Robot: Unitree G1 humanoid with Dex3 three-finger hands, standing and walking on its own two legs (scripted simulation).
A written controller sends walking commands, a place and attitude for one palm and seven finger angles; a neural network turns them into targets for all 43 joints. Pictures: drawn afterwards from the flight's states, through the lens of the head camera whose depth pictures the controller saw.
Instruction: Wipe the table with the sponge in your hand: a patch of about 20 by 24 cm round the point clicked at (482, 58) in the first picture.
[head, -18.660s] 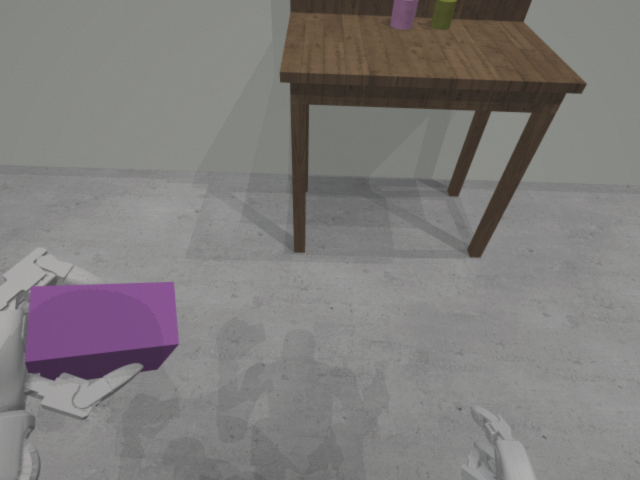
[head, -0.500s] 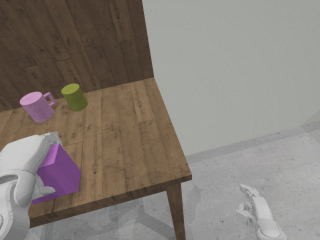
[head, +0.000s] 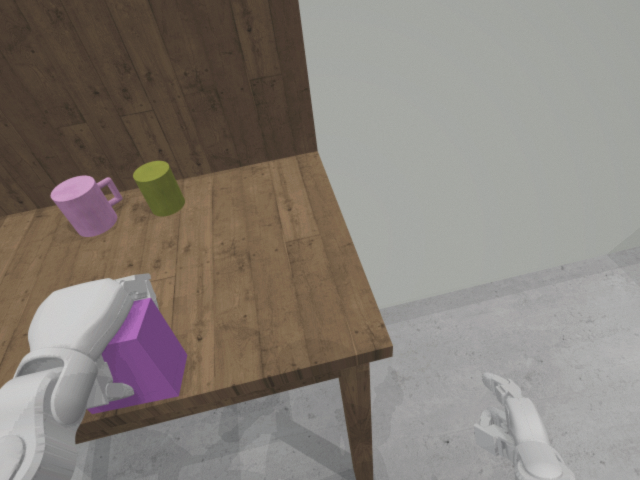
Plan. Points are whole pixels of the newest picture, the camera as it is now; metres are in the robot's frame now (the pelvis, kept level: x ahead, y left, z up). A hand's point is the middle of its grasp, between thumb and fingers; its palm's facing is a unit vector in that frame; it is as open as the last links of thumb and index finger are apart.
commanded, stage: move the sponge above the wiping area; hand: left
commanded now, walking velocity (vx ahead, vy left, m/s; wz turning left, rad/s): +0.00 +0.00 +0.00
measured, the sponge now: (127, 365) +0.20 +0.27 +0.07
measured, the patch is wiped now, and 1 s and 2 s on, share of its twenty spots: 0.00 0.00 0.05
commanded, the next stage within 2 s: lower the sponge onto the table in 0.16 s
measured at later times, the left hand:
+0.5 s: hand (117, 340) +0.21 +0.27 +0.12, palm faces -0.05 -0.07 -1.00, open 10.2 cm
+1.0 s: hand (104, 360) +0.19 +0.27 +0.11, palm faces -0.02 -0.05 -1.00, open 10.2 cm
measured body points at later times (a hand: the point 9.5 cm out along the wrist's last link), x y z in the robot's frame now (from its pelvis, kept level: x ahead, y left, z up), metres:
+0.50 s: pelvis +0.00 -0.01 +0.00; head -0.01 -0.05 +0.45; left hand +0.21 +0.27 +0.17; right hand +0.24 -0.21 -0.09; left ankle +0.00 +0.10 -0.74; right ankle +0.00 -0.10 -0.74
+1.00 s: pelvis +0.00 -0.01 +0.00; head -0.01 -0.05 +0.45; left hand +0.18 +0.27 +0.17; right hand +0.24 -0.22 -0.09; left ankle +0.00 +0.10 -0.74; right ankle +0.00 -0.10 -0.74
